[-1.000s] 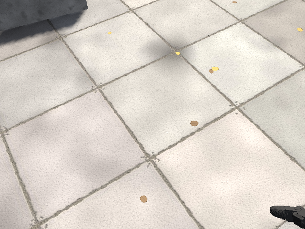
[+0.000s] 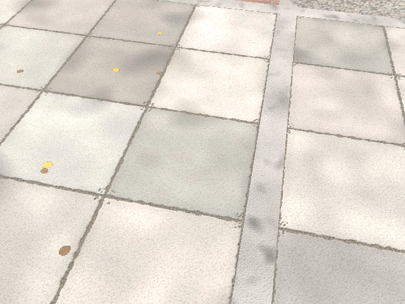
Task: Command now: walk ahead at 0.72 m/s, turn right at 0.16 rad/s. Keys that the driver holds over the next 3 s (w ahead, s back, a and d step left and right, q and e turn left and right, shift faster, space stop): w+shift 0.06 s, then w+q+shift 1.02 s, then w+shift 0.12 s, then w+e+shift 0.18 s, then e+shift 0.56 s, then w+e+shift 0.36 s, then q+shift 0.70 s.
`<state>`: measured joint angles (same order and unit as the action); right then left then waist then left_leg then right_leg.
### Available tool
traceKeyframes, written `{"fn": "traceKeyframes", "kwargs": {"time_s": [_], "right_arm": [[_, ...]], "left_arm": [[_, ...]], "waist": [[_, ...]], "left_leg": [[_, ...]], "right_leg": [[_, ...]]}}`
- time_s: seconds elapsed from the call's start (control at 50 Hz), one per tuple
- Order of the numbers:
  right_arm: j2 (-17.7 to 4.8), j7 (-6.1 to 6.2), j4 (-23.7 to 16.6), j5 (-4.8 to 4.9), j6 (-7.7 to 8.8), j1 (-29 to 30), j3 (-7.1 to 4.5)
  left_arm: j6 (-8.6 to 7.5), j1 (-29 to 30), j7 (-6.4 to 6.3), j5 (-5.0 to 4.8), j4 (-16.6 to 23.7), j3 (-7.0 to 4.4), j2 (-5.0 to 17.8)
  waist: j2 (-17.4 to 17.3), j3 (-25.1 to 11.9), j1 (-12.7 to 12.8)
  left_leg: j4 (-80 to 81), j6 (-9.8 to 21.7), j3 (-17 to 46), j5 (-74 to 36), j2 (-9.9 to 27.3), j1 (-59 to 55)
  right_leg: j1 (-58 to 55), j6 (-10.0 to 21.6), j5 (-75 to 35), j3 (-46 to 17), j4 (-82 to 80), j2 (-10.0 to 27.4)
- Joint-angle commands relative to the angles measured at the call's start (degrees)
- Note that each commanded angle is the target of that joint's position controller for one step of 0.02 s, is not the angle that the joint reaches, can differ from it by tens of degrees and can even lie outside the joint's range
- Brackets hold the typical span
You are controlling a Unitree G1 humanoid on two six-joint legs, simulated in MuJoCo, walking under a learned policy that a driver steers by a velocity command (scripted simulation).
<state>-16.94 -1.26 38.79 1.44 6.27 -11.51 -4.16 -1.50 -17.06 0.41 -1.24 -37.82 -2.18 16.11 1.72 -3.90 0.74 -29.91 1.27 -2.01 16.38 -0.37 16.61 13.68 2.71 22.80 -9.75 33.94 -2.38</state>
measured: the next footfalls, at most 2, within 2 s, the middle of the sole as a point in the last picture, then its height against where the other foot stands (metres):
right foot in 0.40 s outside the picture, level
left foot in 0.84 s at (129, 251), level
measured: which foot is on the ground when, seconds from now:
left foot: down 0.00-0.40, up 0.42-0.82, down 0.84-1.00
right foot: up 0.00-0.38, down 0.40-0.84, up 0.86-1.00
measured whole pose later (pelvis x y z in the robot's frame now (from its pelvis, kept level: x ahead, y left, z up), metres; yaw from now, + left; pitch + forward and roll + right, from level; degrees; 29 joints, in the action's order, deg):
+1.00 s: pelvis +0.68 +0.22 -0.02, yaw +44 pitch -2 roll -1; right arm -17.2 -2.9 39.4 0.4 3.3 -22.2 -3.1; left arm -8.2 -4.6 0.2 -0.6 -36.9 -0.8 15.1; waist 0.9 6.4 -2.7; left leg -37.8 9.7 -0.4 16.1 -9.4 19.6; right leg 25.9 1.2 18.7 -8.6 75.0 2.0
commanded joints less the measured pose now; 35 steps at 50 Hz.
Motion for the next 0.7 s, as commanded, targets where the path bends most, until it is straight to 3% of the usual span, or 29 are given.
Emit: {"fn": "traceKeyframes", "kwargs": {"time_s": [0.02,0.04,0.06,0.08,0.1,0.14,0.22,0.26,0.32,0.34,0.36,0.38,0.4,0.42,0.44,0.46,0.48,0.5,0.52,0.54,0.56,0.58,0.6,0.64,0.7], "right_arm": [[-13.10,-0.23,1.52,-1.46,1.55,-19.39,-3.59],[-9.76,-0.49,1.15,-0.97,1.57,-18.49,-2.64],[-7.92,-0.29,0.67,-1.15,1.45,-17.46,-1.87],[-7.24,-0.33,0.15,-1.47,1.16,-16.71,-1.20],[-6.37,-0.39,0.22,-1.52,0.62,-15.90,-0.59],[-3.56,-0.06,0.48,-1.34,-0.10,-15.02,0.73],[-4.63,1.93,2.16,-0.53,-0.91,-15.64,0.79],[-5.09,2.51,3.46,0.14,-1.07,-17.76,0.77],[-5.52,2.89,4.86,1.25,-1.39,-19.09,0.72],[-5.88,2.96,5.34,1.27,-1.72,-19.28,0.61],[-6.75,2.92,5.57,0.85,-2.08,-19.13,0.36],[-7.48,2.76,5.49,0.03,-2.58,-18.51,0.22],[-7.95,2.55,3.57,-1.01,-2.77,-15.11,0.21],[-1.90,2.41,0.87,-3.54,-2.13,-15.10,1.92],[4.49,1.89,-1.51,1.62,-0.90,-23.94,3.62],[-2.08,2.51,-0.73,4.01,-1.10,-17.00,2.12],[-4.29,2.52,-1.92,3.25,-1.26,-9.88,1.46],[-3.66,2.31,-2.16,1.76,-1.56,-6.88,1.48],[-2.60,1.75,-2.94,0.85,-2.05,-5.18,1.26],[-1.03,1.05,-3.39,1.38,-3.12,-5.70,1.28],[0.54,0.70,-3.96,2.02,-4.26,-5.27,1.51],[1.62,0.55,-4.75,2.09,-5.27,-4.70,1.77],[1.64,0.43,-5.57,1.56,-5.82,-3.57,1.91],[0.39,-0.05,-6.96,0.79,-5.97,-2.23,1.96],[-1.88,-1.44,-7.62,0.27,-5.44,2.79,1.84]], "left_arm": [[-3.39,8.37,0.09,-1.69,9.21,-0.08,2.01],[-4.39,9.95,0.03,-2.27,8.73,-0.84,5.53],[-4.78,10.83,0.21,-1.83,8.42,-0.89,5.49],[-4.98,10.52,0.34,-0.28,7.86,-0.61,4.64],[-5.36,11.46,0.63,0.68,8.08,-0.66,4.23],[-5.52,12.48,1.23,0.54,8.25,-0.58,3.04],[-6.25,18.83,1.76,0.97,9.23,0.26,0.95],[-6.91,23.10,2.62,0.50,9.85,0.60,0.00],[-7.32,24.64,3.02,-0.54,9.78,-0.56,2.60],[-7.38,24.05,2.90,-0.84,9.70,-1.09,3.83],[-7.36,21.56,2.52,-1.12,9.44,-1.97,5.75],[-7.11,14.56,1.78,-1.41,8.07,-3.36,8.31],[-6.52,1.58,0.72,-1.53,5.51,-4.45,10.36],[-5.40,-12.90,-0.39,-0.89,3.27,-5.43,14.83],[-5.40,-11.93,0.88,0.76,2.22,-5.28,17.20],[-5.23,-8.34,0.54,0.76,2.82,-4.06,9.92],[-5.01,-6.26,-0.03,0.37,1.61,-3.43,7.36],[-4.74,-4.09,-0.18,1.11,0.70,-3.15,6.50],[-4.64,-1.67,-0.10,2.24,-0.25,-2.78,4.68],[-4.80,0.66,-0.21,2.81,-1.14,-2.33,2.90],[-4.90,2.79,-0.11,2.15,-1.85,-2.18,1.65],[-5.04,4.44,0.00,1.41,-2.38,-2.17,1.46],[-5.25,5.71,0.01,1.08,-2.65,-2.37,2.09],[-5.63,8.74,-0.32,1.41,-2.61,-2.92,4.68],[-5.73,8.33,-0.84,1.32,-3.10,-3.82,8.46]], "waist": [[-20.04,1.18,-7.87],[-12.53,5.68,-8.10],[-9.86,7.57,-7.29],[-7.33,6.46,-6.01],[-6.12,7.88,-5.16],[-7.51,10.59,-3.67],[-6.89,11.68,-4.29],[-7.85,11.23,-5.55],[-9.92,10.51,-4.78],[-10.87,9.74,-3.89],[-12.39,7.50,-1.89],[-13.18,2.35,2.48],[-13.25,-5.56,9.64],[-2.58,-19.14,13.22],[23.95,-29.60,5.74],[18.40,-17.03,7.81],[12.15,-7.10,8.68],[3.29,-2.30,6.75],[2.18,1.84,4.37],[4.38,3.92,1.85],[5.33,6.11,0.47],[5.33,8.33,-0.84],[4.41,10.23,-1.66],[3.27,12.08,-3.78],[-1.87,13.38,-2.78]], "left_leg": [[16.47,13.74,42.25,29.74,22.60,-30.79],[17.64,14.78,44.04,34.75,23.49,-29.68],[16.88,13.49,38.75,29.72,21.58,-28.86],[17.21,12.92,34.68,25.49,19.10,-26.69],[18.50,12.85,32.33,21.80,17.31,-22.88],[21.34,12.52,27.98,15.35,13.59,-15.27],[23.55,11.82,18.29,-3.27,9.24,-6.60],[24.67,11.27,16.39,-6.59,8.81,-3.21],[22.08,10.04,18.07,-9.58,10.86,-7.94],[19.79,9.29,18.57,-15.36,11.70,-10.04],[15.13,8.42,18.47,-27.31,11.94,-11.41],[5.23,6.85,16.69,-39.28,10.20,-10.50],[-10.26,4.59,15.59,-39.14,7.69,-0.30],[-31.05,3.93,13.53,-15.04,3.14,11.59],[-47.87,2.70,14.15,13.92,-0.95,26.60],[-53.25,2.84,12.02,9.96,2.63,33.26],[-53.89,2.91,9.20,5.30,4.70,36.56],[-52.23,2.84,8.63,2.27,7.32,33.45],[-49.60,2.71,8.62,0.49,8.89,30.61],[-48.71,2.50,9.14,0.44,10.52,27.98],[-47.78,2.23,8.92,1.72,11.59,28.12],[-47.11,1.92,8.56,2.67,12.30,28.85],[-46.40,1.41,8.20,1.04,12.60,29.82],[-41.28,0.48,7.84,-6.28,12.93,29.32],[-27.71,1.83,2.15,-17.86,10.50,23.75]], "right_leg": [[41.33,1.06,6.09,2.43,29.07,-1.43],[48.76,1.46,3.58,0.44,36.40,1.74],[51.28,1.70,-1.90,1.01,39.21,3.19],[49.33,1.40,-5.11,3.75,39.20,5.54],[47.66,0.77,-7.75,4.20,36.59,6.85],[42.79,-1.11,-11.64,5.45,31.42,7.56],[31.36,-5.10,-22.44,8.65,13.93,4.32],[21.79,-5.68,-26.75,10.20,5.74,1.93],[14.80,-5.02,-26.12,8.03,-2.51,1.19],[12.42,-4.51,-24.11,7.79,-3.86,1.09],[7.72,-3.51,-20.41,8.53,-4.30,0.08],[-2.23,-1.93,-16.33,9.81,-4.42,-1.03],[-20.82,-0.12,-15.01,6.98,-0.99,3.35],[-41.27,1.98,0.57,-7.47,1.45,16.70],[-50.65,10.60,27.76,-41.25,-13.69,28.88],[-42.76,8.04,29.20,-38.83,-19.47,26.28],[-34.92,6.51,18.35,-27.36,-18.21,24.70],[-25.94,6.04,5.88,-19.21,-17.95,22.90],[-18.11,6.19,-0.35,-13.06,-19.12,20.62],[-13.00,5.88,-3.71,-8.06,-20.43,19.60],[-10.04,5.46,-6.16,-3.62,-22.06,19.29],[-6.98,5.01,-8.81,0.00,-23.60,19.66],[-4.77,5.01,-12.56,3.35,-24.88,19.68],[-1.60,4.39,-16.98,10.59,-27.19,18.58],[-2.64,2.40,-19.64,20.62,-29.43,14.75]]}}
